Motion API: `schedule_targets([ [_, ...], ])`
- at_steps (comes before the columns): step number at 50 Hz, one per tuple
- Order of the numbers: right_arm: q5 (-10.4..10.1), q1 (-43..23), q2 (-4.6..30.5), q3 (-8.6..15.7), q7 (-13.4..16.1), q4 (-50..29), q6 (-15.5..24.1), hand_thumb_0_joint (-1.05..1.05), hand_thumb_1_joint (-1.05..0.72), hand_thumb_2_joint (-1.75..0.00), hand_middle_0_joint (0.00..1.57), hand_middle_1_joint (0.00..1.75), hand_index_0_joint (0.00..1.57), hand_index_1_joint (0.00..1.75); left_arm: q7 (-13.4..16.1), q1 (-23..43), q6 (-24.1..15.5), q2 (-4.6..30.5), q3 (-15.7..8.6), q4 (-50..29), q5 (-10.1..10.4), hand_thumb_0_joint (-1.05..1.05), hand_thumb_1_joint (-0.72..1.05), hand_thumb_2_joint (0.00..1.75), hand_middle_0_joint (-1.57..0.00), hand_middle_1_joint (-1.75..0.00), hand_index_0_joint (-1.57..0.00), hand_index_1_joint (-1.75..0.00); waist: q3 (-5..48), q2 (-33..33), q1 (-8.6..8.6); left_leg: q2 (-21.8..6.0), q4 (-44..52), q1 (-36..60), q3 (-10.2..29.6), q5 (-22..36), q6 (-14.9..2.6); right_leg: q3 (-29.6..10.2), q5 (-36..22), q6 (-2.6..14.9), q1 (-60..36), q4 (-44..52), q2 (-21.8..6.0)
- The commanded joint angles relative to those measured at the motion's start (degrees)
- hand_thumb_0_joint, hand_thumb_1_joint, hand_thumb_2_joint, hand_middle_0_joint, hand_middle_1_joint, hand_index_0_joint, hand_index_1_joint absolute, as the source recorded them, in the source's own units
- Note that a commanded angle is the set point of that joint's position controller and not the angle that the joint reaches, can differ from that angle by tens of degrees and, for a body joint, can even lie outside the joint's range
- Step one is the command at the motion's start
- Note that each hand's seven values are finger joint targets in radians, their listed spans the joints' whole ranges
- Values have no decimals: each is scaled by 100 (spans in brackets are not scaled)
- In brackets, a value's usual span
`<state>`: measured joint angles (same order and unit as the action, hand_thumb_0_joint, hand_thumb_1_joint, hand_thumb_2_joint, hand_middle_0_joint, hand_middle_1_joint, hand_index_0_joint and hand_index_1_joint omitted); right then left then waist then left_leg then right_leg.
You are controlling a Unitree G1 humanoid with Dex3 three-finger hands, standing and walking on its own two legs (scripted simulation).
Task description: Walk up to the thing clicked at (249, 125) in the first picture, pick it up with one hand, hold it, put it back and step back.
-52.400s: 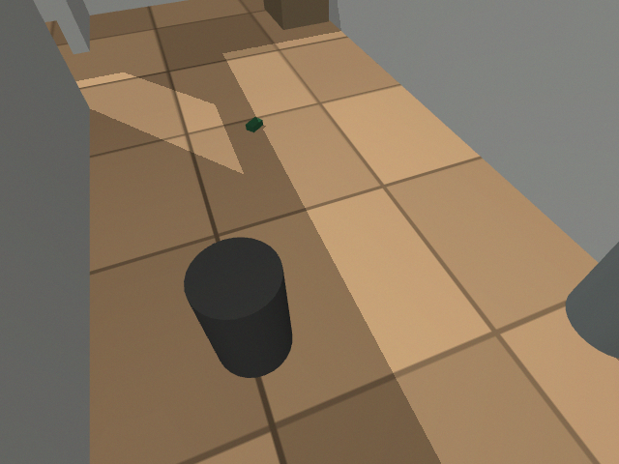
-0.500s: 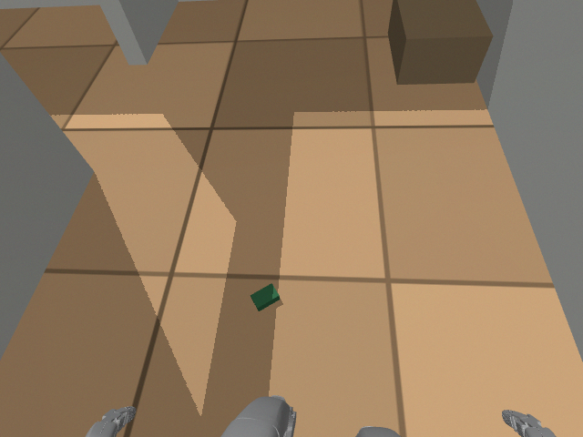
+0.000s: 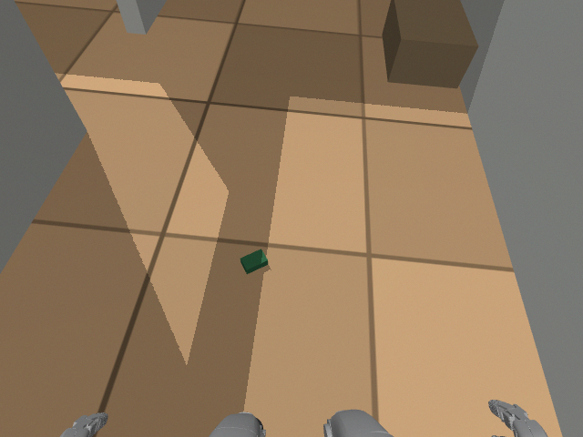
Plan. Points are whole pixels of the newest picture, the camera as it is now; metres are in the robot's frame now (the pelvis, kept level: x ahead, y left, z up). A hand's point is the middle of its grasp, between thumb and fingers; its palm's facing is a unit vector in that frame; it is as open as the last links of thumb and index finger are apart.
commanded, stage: step back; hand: left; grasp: from above
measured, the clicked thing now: (254, 261) +0.72 +0.18 -0.75
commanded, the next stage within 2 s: none
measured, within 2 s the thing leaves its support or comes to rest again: neither
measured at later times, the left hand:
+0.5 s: hand out of the picture -0.04 +0.24 -0.13, palm faces +0.02 -0.90 -0.44, open 7.4 cm
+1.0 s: hand out of the picture -0.30 +0.20 -0.15, palm faces -0.01 -0.91 -0.41, open 7.4 cm
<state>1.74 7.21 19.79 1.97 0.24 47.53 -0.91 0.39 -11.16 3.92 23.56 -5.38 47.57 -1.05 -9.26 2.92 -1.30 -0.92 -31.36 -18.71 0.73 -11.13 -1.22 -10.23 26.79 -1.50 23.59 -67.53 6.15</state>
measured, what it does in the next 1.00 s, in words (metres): walks backwards: right foot, then left foot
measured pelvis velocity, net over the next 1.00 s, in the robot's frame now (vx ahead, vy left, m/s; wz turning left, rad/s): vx -0.34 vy -0.07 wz -0.03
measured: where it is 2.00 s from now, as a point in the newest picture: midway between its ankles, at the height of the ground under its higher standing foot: outside the picture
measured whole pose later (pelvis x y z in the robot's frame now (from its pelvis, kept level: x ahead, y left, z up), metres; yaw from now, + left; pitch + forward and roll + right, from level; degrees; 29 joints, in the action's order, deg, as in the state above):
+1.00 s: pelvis -0.34 -0.07 -0.01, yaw -2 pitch -2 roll +1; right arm 1.0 5.7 23.2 3.2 0.6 48.4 -4.4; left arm -0.2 -13.8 2.1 20.4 -3.4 52.1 -2.7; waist -7.4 -1.9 -3.4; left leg 2.3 -53.4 -29.6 6.3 -26.0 0.1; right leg -2.4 21.8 1.3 13.9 -38.0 0.5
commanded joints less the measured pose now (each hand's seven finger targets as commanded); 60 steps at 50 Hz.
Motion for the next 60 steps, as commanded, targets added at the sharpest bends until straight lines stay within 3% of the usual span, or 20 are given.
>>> schedule_targets([
  [1, -33, 230, 1558, 490, 153, -450, 95, 0, -90, -90, 20, 30, 20, 30, 70, -139, -197, 815, -228, -500, 5, 0, 90, 90, -20, -30, -20, -30, 1248, -1280, 347, -1447, 616, 1754, 1279, 1662, -1405, 279, 296, -150, 356, 1135, -291],
  [7, -79, -229, 1725, 516, 114, -582, -128, 0, -90, -90, 20, 30, 20, 30, -5, -1115, -268, 834, -301, 84, -51, 0, 90, 90, -20, -30, -20, -30, 1515, -1315, -42, -942, 0, 241, 853, 495, -672, 1015, -1193, 277, -1716, 4358, -479],
  [9, -164, -182, 1147, 366, 120, -709, -147, 0, -90, -90, 20, 30, 20, 30, -25, -860, -286, 1597, -493, -141, -176, 0, 90, 90, -20, -30, -20, -30, 832, 973, -50, 528, -1652, -1678, 369, -1884, 58, -1604, -84, 882, -1319, 4989, -2028],
  [10, -117, -467, 1382, 495, 226, -736, -160, 0, -90, -90, 20, 30, 20, 30, 3, -247, -252, 2197, -569, -460, -196, 0, 90, 90, -20, -30, -20, -30, 425, 1573, -350, 595, -3052, -1057, 739, -2418, 216, -2632, 267, 1780, 517, 5623, -3081],
  [11, -132, -312, 1610, 565, 218, -565, -149, 0, -90, -90, 20, 30, 20, 30, 39, 209, -282, 1965, -527, -583, -161, 0, 90, 90, -20, -30, -20, -30, 50, 1293, -80, 397, -3568, -714, 1026, -2111, 194, -2556, 316, 1801, 1115, 5716, -3073],
  [14, -188, 479, 1297, 416, 146, -167, -115, 0, -90, -90, 20, 30, 20, 30, 80, 924, -326, 1167, -374, -700, -150, 0, 90, 90, -20, -30, -20, -30, 284, 601, 469, 911, -3946, -875, 964, -1304, 142, -96, -1725, 1066, 111, 4752, -1713],
  [19, -132, 337, 1180, 296, 189, -296, 14, 0, -90, -90, 20, 30, 20, 30, 163, -8, -286, 955, -344, -669, -178, 0, 90, 90, -20, -30, -20, -30, 883, 761, -165, 635, -2487, -1373, 590, -1796, 319, -115, -2936, 1236, -2004, 4133, -1799],
  [23, -59, 699, 1123, 308, 180, -239, 89, 0, -90, -90, 20, 30, 20, 30, 198, 13, -201, 1062, -322, -739, -90, 0, 90, 90, -20, -30, -20, -30, 1447, 1046, -133, 179, -503, -545, 172, -1588, 171, -199, -4049, 1237, -2490, 3453, -2078],
  [26, 7, 1101, 1317, 451, 167, -42, 99, 0, -90, -90, 20, 30, 20, 30, 129, 279, -71, 953, -199, -875, 1, 0, 90, 90, -20, -30, -20, -30, 1496, 401, 77, 30, 890, 716, 371, 444, -58, 123, -2867, 726, -1296, 2884, -1644],
  [28, 63, 557, 2320, 621, 109, -247, 52, 0, -90, -90, 20, 30, 20, 30, 139, 466, -72, 823, -176, -971, 81, 0, 90, 90, -20, -30, -20, -30, 1170, -1609, 107, -1962, 1187, 537, 2763, 1358, -1297, 894, 650, 274, 238, 1223, -254],
  [29, 95, 417, 2514, 656, 120, -319, 70, 0, -90, -90, 20, 30, 20, 30, 197, 735, -66, 1024, -272, -922, 8, 0, 90, 90, -20, -30, -20, -30, 939, -1726, 374, -2388, 1405, -428, 3355, 1199, -1836, 165, 1197, 210, -65, 113, -311],
  [33, 95, -185, 1551, 403, 189, -407, 99, 0, -90, -90, 20, 30, 20, 30, 105, 107, -40, 916, -259, -518, 94, 0, 90, 90, -20, -30, -20, -30, 769, -801, -154, -1173, 828, 33, 1164, 1797, -1071, -122, 96, 294, 310, -692, 10],
  [39, 50, 234, 1495, 432, 149, -379, -23, 0, -90, -90, 20, 30, 20, 30, 102, 81, -239, 772, -145, -463, 12, 0, 90, 90, -20, -30, -20, -30, 1169, -1377, 238, -1281, 291, 1607, 1135, 2128, -1294, 521, 376, -61, 239, 1858, -478],
  [44, -86, -146, 1648, 429, 72, -408, -221, 0, -90, -90, 20, 30, 20, 30, 99, -724, -379, 829, -165, 169, -59, 0, 90, 90, -20, -30, -20, -30, 1767, -1340, -41, -865, -452, 767, 728, 999, -733, 1048, -1385, 234, -1530, 4761, -499],
  [46, -119, -284, 1105, 285, 83, -642, -163, 0, -90, -90, 20, 30, 20, 30, 79, -539, -382, 1734, -423, 46, -175, 0, 90, 90, -20, -30, -20, -30, 1181, 836, -127, 549, -1658, -1655, 395, -1792, -29, -1547, -764, 975, -1692, 4813, -2115],
  [47, -63, -487, 1327, 411, 180, -632, -190, 0, -90, -90, 20, 30, 20, 30, 104, -112, -364, 2232, -490, -166, -220, 0, 90, 90, -20, -30, -20, -30, 800, 1395, -447, 417, -2893, -1117, 851, -2433, 190, -2660, -517, 1937, -46, 5301, -3231],
  [48, -118, -315, 1585, 536, 165, -495, -198, 0, -90, -90, 20, 30, 20, 30, 155, 401, -396, 1986, -441, -304, -162, 0, 90, 90, -20, -30, -20, -30, 378, 1112, -113, 119, -3505, -679, 1264, -2191, 170, -2503, -445, 1930, 773, 5424, -3311],
  [51, -131, 205, 1256, 359, 104, -94, -120, 0, -90, -90, 20, 30, 20, 30, 147, 669, -469, 1130, -230, -243, -133, 0, 90, 90, -20, -30, -20, -30, 543, 247, 296, 713, -3439, -906, 873, -1357, 105, 43, -2368, 1070, -421, 4311, -1723],
  [56, -12, -26, 1202, 315, 35, -84, 48, 0, -90, -90, 20, 30, 20, 30, 78, -164, -522, 1250, -317, -75, -253, 0, 90, 90, -20, -30, -20, -30, 802, 854, -330, 284, -1409, -1199, 330, -1740, 270, -323, 94, 1164, -1853, 4548, -1765],
  [60, 42, 579, 1150, 405, -9, 285, 243, 0, -90, -90, 20, 30, 20, 30, -13, 18, -409, 1261, -227, -111, -124, 0, 90, 90, -20, -30, -20, -30, 1003, 707, 11, 340, 1328, 900, -147, -919, 85, -50, -76, 973, -1014, 3945, -1787],
])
